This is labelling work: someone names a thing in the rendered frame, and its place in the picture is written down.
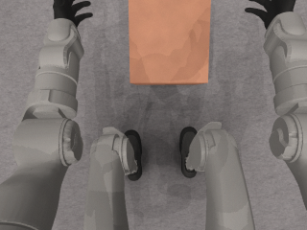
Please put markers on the robot right hand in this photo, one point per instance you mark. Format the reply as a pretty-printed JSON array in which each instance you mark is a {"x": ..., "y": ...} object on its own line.
[{"x": 273, "y": 8}]

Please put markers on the left robot upper arm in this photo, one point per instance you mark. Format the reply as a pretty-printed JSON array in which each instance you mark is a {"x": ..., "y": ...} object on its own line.
[{"x": 43, "y": 149}]

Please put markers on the robot left hand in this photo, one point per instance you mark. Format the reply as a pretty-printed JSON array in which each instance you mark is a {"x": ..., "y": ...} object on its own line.
[{"x": 65, "y": 9}]

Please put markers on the robot right foot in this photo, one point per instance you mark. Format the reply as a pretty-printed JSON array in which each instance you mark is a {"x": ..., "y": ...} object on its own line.
[{"x": 185, "y": 139}]

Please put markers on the right robot forearm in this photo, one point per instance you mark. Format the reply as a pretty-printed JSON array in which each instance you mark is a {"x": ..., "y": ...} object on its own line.
[{"x": 286, "y": 46}]

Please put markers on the left robot forearm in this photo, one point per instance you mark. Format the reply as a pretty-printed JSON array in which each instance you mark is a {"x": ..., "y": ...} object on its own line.
[{"x": 57, "y": 75}]

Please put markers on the carton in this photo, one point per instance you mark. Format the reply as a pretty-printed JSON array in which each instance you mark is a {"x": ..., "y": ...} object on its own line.
[{"x": 169, "y": 41}]

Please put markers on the right robot upper arm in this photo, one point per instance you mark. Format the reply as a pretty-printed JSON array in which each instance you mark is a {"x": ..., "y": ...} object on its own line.
[{"x": 288, "y": 142}]

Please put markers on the left robot shin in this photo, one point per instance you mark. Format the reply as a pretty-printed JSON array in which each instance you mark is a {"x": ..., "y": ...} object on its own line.
[{"x": 113, "y": 130}]

